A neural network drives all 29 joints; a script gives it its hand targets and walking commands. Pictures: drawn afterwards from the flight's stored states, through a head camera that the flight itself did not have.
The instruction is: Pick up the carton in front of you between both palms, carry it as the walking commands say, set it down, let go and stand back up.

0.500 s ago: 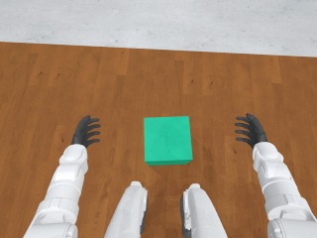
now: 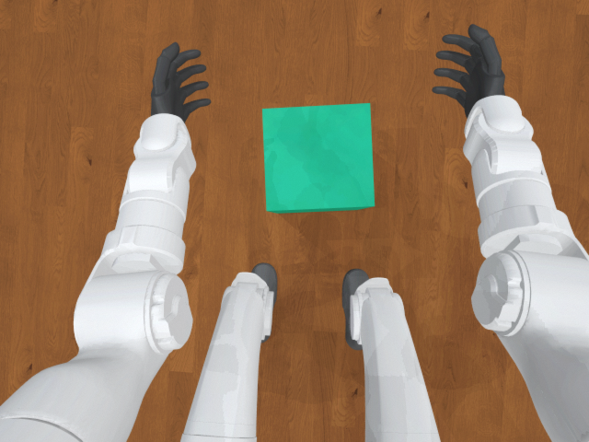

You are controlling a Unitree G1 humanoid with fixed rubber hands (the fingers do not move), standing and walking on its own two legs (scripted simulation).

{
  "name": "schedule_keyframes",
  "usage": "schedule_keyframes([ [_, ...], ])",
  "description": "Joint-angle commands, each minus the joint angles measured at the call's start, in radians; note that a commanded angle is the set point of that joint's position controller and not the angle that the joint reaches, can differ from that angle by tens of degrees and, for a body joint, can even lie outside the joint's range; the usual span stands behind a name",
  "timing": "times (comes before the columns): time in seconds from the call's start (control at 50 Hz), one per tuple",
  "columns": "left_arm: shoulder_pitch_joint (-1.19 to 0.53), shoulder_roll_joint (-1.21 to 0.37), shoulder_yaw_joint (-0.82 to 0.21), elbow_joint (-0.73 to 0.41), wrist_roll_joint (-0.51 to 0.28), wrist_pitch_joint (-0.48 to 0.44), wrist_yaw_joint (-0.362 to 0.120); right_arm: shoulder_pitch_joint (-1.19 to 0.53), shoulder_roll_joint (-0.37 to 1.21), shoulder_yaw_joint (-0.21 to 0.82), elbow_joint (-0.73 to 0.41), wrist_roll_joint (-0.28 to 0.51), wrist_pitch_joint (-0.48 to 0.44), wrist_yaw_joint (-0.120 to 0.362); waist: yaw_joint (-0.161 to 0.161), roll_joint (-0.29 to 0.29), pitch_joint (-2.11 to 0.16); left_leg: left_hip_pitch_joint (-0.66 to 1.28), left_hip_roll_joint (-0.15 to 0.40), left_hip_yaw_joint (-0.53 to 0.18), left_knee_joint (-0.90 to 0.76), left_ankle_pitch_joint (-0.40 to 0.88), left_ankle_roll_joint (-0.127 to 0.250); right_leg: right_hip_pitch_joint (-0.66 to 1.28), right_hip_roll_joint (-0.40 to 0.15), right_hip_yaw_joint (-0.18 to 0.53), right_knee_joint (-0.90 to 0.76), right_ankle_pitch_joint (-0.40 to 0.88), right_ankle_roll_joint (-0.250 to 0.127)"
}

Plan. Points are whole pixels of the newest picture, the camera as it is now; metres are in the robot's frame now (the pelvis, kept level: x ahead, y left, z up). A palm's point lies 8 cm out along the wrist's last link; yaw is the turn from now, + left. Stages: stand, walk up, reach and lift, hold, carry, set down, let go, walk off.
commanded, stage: reach and lift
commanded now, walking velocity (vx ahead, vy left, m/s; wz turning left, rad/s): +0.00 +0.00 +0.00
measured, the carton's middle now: (316, 166) +0.47 +0.00 -0.49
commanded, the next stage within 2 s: none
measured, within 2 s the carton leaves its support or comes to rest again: leaves its support in 1.54 s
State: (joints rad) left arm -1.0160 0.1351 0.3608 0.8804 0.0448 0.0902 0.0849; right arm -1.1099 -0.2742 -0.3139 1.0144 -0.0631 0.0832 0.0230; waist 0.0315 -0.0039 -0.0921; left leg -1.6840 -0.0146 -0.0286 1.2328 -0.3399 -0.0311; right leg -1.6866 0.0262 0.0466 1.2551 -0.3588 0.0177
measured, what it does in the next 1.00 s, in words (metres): lowers itself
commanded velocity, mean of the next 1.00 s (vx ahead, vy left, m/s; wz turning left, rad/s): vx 0.00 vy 0.00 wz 0.00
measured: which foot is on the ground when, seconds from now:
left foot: down 0.00-1.00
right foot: down 0.00-1.00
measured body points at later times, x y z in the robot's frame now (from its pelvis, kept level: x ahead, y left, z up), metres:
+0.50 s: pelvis -0.02 +0.00 -0.19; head +0.32 -0.01 +0.10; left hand +0.48 +0.19 -0.36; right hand +0.50 -0.20 -0.36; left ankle +0.09 +0.13 -0.58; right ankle +0.08 -0.12 -0.58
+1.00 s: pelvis -0.03 +0.00 -0.25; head +0.33 +0.00 +0.02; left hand +0.49 +0.19 -0.43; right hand +0.50 -0.18 -0.43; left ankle +0.09 +0.13 -0.58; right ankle +0.08 -0.12 -0.58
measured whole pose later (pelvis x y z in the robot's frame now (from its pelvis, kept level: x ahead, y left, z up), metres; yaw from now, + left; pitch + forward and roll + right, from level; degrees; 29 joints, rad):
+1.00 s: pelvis -0.03 +0.00 -0.25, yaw +0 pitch +39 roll +0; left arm -1.28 0.31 0.06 1.10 -0.27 -0.03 0.14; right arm -1.29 -0.35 -0.02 1.09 0.24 -0.01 -0.11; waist 0.01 0.02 0.26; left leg -2.31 -0.04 -0.03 2.17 -0.55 -0.05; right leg -2.30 0.03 0.03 2.19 -0.57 0.03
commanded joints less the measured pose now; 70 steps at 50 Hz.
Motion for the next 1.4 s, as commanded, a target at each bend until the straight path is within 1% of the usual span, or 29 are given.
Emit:
schedule_keyframes([
  [0.0, -0.118, 0.088, 0.013, -0.063, 0.009, -0.046, -0.003, -0.146, -0.076, -0.013, -0.071, -0.010, -0.043, -0.012, 0.004, -0.045, -0.800, 0.319, -0.048, 0.076, 0.023, 0.140, -0.030, 0.353, 0.034, -0.060, -0.003, 0.149, 0.019],
  [0.06, -0.097, 0.091, -0.015, -0.064, -0.023, -0.073, 0.001, -0.114, -0.074, 0.014, -0.078, 0.020, -0.068, -0.028, -0.001, -0.039, -0.840, 0.244, -0.052, 0.071, 0.135, 0.216, -0.031, 0.271, 0.037, -0.053, 0.106, 0.221, 0.023],
  [0.12, -0.090, 0.106, -0.064, -0.087, -0.077, -0.094, 0.011, -0.101, -0.096, 0.054, -0.112, 0.070, -0.088, -0.045, -0.012, -0.034, -0.938, 0.222, -0.058, 0.064, 0.253, 0.313, -0.032, 0.224, 0.040, -0.053, 0.220, 0.307, 0.023],
  [0.18, -0.082, 0.134, -0.111, -0.136, -0.129, -0.101, 0.022, -0.087, -0.130, 0.102, -0.175, 0.123, -0.095, -0.060, -0.018, -0.027, -1.072, 0.246, -0.059, 0.067, 0.359, 0.403, -0.036, 0.241, 0.037, -0.056, 0.326, 0.390, 0.023],
  [0.22, -0.088, 0.155, -0.136, -0.171, -0.158, -0.097, 0.030, -0.094, -0.152, 0.134, -0.214, 0.161, -0.092, -0.069, -0.018, -0.028, -1.138, 0.253, -0.059, 0.071, 0.416, 0.422, -0.038, 0.246, 0.035, -0.061, 0.385, 0.409, 0.025],
  [0.28, -0.119, 0.182, -0.155, -0.227, -0.189, -0.084, 0.042, -0.132, -0.181, 0.166, -0.279, 0.205, -0.079, -0.077, -0.016, -0.038, -1.195, 0.228, -0.058, 0.085, 0.483, 0.381, -0.040, 0.266, 0.033, -0.068, 0.455, 0.386, 0.026],
  [0.34, -0.162, 0.199, -0.161, -0.214, -0.205, -0.067, 0.049, -0.181, -0.194, 0.182, -0.276, 0.226, -0.059, -0.080, -0.012, -0.051, -1.130, 0.142, -0.052, 0.097, 0.527, 0.263, -0.038, 0.226, 0.026, -0.074, 0.500, 0.277, 0.026],
  [0.44, -0.268, 0.211, -0.167, -0.084, -0.218, -0.055, 0.050, -0.280, -0.195, 0.195, -0.137, 0.236, -0.044, -0.082, -0.005, -0.047, -0.893, -0.003, -0.032, 0.100, 0.582, 0.036, -0.035, 0.053, 0.004, -0.072, 0.547, 0.035, 0.022],
  [0.48, -0.318, 0.220, -0.171, -0.025, -0.223, -0.059, 0.050, -0.326, -0.200, 0.201, -0.071, 0.240, -0.048, -0.085, -0.003, -0.041, -0.824, -0.033, -0.023, 0.096, 0.607, -0.016, -0.033, -0.002, -0.004, -0.068, 0.569, -0.027, 0.018],
  [0.54, -0.383, 0.233, -0.184, 0.050, -0.234, -0.072, 0.051, -0.384, -0.216, 0.212, 0.010, 0.247, -0.063, -0.090, -0.008, -0.031, -0.766, -0.052, -0.013, 0.085, 0.647, -0.048, -0.032, -0.052, -0.015, -0.062, 0.608, -0.070, 0.015],
  [0.62, -0.458, 0.254, -0.212, 0.109, -0.257, -0.096, 0.054, -0.452, -0.242, 0.233, 0.066, 0.263, -0.088, -0.099, -0.013, -0.019, -0.753, -0.046, -0.006, 0.073, 0.702, -0.028, -0.032, -0.073, -0.022, -0.053, 0.666, -0.059, 0.013],
  [0.7, -0.511, 0.290, -0.238, 0.089, -0.290, -0.117, 0.065, -0.500, -0.269, 0.268, 0.034, 0.301, -0.109, -0.113, -0.010, -0.030, -0.858, -0.014, -0.009, 0.075, 0.754, 0.037, -0.029, 0.002, -0.023, -0.049, 0.717, 0.012, 0.013],
  [0.72, -0.520, 0.262, -0.254, 0.070, -0.318, -0.121, 0.064, -0.509, -0.267, 0.276, 0.005, 0.301, -0.114, -0.119, -0.020, -0.039, -0.856, -0.023, -0.015, 0.076, 0.755, 0.032, -0.026, -0.001, -0.020, -0.052, 0.715, 0.006, 0.012],
  [0.74, -0.521, 0.246, -0.282, 0.102, -0.339, -0.122, 0.056, -0.515, -0.249, 0.290, 0.005, 0.307, -0.115, -0.122, -0.033, -0.051, -0.834, -0.041, -0.016, 0.072, 0.766, 0.051, -0.023, -0.001, -0.018, -0.054, 0.722, 0.034, 0.012],
  [0.78, -0.499, 0.251, -0.298, 0.138, -0.345, -0.123, 0.044, -0.494, -0.224, 0.296, -0.005, 0.313, -0.114, -0.127, -0.044, -0.064, -0.814, -0.068, -0.017, 0.070, 0.787, 0.083, -0.023, 0.032, -0.015, -0.050, 0.740, 0.091, 0.016],
  [0.82, -0.474, 0.269, -0.293, 0.136, -0.340, -0.130, 0.042, -0.463, -0.204, 0.293, -0.024, 0.314, -0.114, -0.134, -0.037, -0.066, -0.839, -0.068, -0.019, 0.075, 0.797, 0.107, -0.021, 0.065, -0.010, -0.051, 0.752, 0.127, 0.020],
  [0.86, -0.445, 0.279, -0.284, 0.120, -0.331, -0.134, 0.048, -0.426, -0.193, 0.293, -0.042, 0.316, -0.114, -0.140, -0.022, -0.053, -0.886, -0.037, -0.022, 0.080, 0.798, 0.135, -0.019, 0.088, -0.005, -0.058, 0.760, 0.154, 0.021],
  [0.9, -0.413, 0.263, -0.285, 0.131, -0.328, -0.133, 0.054, -0.395, -0.183, 0.293, -0.035, 0.313, -0.111, -0.141, -0.017, -0.040, -0.877, -0.023, -0.025, 0.080, 0.794, 0.139, -0.020, 0.063, -0.002, -0.065, 0.760, 0.146, 0.021],
  [0.96, -0.403, 0.243, -0.279, 0.156, -0.308, -0.131, 0.054, -0.378, -0.165, 0.275, 0.003, 0.298, -0.110, -0.135, -0.016, -0.029, -0.767, -0.069, -0.025, 0.072, 0.782, 0.099, -0.021, -0.028, -0.001, -0.065, 0.749, 0.094, 0.021],
  [1.04, -0.428, 0.227, -0.284, 0.142, -0.299, -0.137, 0.054, -0.384, -0.159, 0.265, 0.024, 0.294, -0.118, -0.130, -0.023, -0.013, -0.738, -0.072, -0.024, 0.063, 0.772, 0.092, -0.024, -0.080, 0.002, -0.064, 0.745, 0.075, 0.017],
  [1.08, -0.450, 0.203, -0.307, 0.131, -0.308, -0.138, 0.056, -0.398, -0.147, 0.277, 0.027, 0.301, -0.123, -0.130, -0.030, -0.004, -0.746, -0.058, -0.026, 0.059, 0.768, 0.090, -0.025, -0.088, 0.002, -0.064, 0.741, 0.067, 0.014],
  [1.16, -0.514, 0.098, -0.368, 0.119, -0.341, -0.141, 0.062, -0.463, -0.079, 0.315, 0.036, 0.313, -0.134, -0.133, -0.041, 0.002, -0.744, -0.039, -0.040, 0.052, 0.756, 0.070, -0.023, -0.084, 0.012, -0.062, 0.729, 0.040, 0.004],
  [1.2, -0.527, 0.068, -0.371, 0.148, -0.337, -0.142, 0.066, -0.482, -0.058, 0.314, 0.052, 0.298, -0.140, -0.139, -0.047, -0.006, -0.727, -0.043, -0.048, 0.050, 0.750, 0.056, -0.022, -0.079, 0.017, -0.062, 0.723, 0.027, 0.002],
  [1.22, -0.536, 0.041, -0.375, 0.157, -0.329, -0.144, 0.065, -0.498, -0.028, 0.328, 0.053, 0.293, -0.143, -0.136, -0.042, -0.010, -0.719, -0.040, -0.052, 0.050, 0.747, 0.050, -0.019, -0.078, 0.021, -0.064, 0.720, 0.020, 0.002],
  [1.26, -0.517, 0.045, -0.344, 0.200, -0.297, -0.148, 0.073, -0.493, 0.004, 0.330, 0.076, 0.281, -0.145, -0.140, -0.017, -0.024, -0.702, -0.048, -0.056, 0.054, 0.738, 0.039, -0.017, -0.079, 0.024, -0.064, 0.712, 0.007, 0.005],
  [1.28, -0.586, -0.085, -0.401, 0.160, -0.305, -0.154, 0.055, -0.562, 0.145, 0.392, 0.038, 0.300, -0.149, -0.123, -0.013, -0.031, -0.709, -0.060, -0.065, 0.054, 0.740, 0.048, -0.009, -0.065, 0.035, -0.064, 0.711, 0.021, 0.002],
  [1.32, -0.721, -0.330, -0.448, 0.168, -0.290, -0.144, 0.000, -0.695, 0.402, 0.459, 0.048, 0.304, -0.141, -0.070, -0.006, -0.027, -0.718, -0.083, -0.081, 0.057, 0.758, 0.055, -0.004, -0.071, 0.054, -0.059, 0.725, 0.035, 0.000],
  [1.36, -0.816, -0.521, -0.466, 0.167, -0.260, -0.122, -0.058, -0.783, 0.605, 0.479, 0.033, 0.279, -0.121, -0.019, -0.013, -0.026, -0.700, -0.102, -0.101, 0.068, 0.770, 0.028, -0.001, -0.089, 0.070, -0.068, 0.735, 0.013, 0.003],
  [1.38, -0.831, -0.579, -0.455, 0.168, -0.241, -0.110, -0.081, -0.801, 0.666, 0.472, 0.024, 0.264, -0.109, 0.000, -0.012, -0.026, -0.692, -0.112, -0.108, 0.077, 0.777, 0.015, 0.000, -0.094, 0.078, -0.075, 0.739, 0.002, 0.005],
])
